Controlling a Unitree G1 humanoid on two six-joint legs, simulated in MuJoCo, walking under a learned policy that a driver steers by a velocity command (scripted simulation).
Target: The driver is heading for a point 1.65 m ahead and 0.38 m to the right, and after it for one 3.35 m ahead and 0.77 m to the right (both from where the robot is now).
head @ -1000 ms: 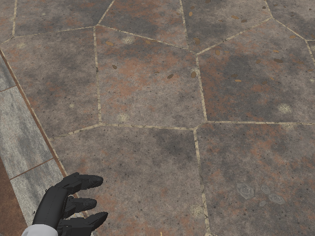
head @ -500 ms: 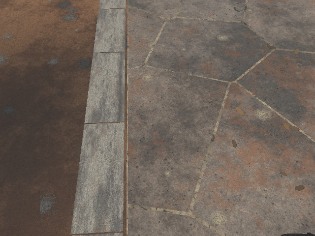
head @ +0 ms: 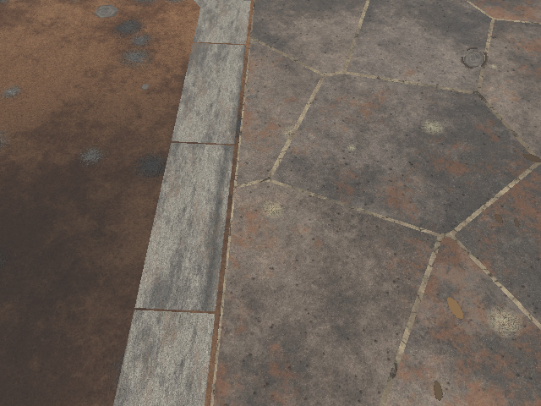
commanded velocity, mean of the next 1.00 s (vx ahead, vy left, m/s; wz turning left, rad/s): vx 0.16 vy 0.00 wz -0.38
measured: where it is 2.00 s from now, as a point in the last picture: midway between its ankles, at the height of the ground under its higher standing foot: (258, 192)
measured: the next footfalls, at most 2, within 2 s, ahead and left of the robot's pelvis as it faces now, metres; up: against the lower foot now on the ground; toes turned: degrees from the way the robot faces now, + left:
left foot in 0.50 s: +0.33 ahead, +0.09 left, +0.00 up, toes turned -37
right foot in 0.90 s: +0.15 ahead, -0.07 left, +0.00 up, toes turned -23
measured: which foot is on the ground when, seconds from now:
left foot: up 0.00-0.48, down 0.50-0.90, up 0.92-1.00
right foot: down 0.00-0.50, up 0.52-0.88, down 0.90-1.00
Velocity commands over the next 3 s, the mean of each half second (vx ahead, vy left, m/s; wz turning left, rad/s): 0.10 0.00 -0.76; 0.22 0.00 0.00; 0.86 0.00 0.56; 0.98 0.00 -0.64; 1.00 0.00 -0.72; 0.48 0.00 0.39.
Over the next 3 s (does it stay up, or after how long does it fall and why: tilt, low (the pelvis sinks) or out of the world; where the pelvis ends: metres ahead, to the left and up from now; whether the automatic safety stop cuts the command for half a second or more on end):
stays up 1.69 -0.44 0.02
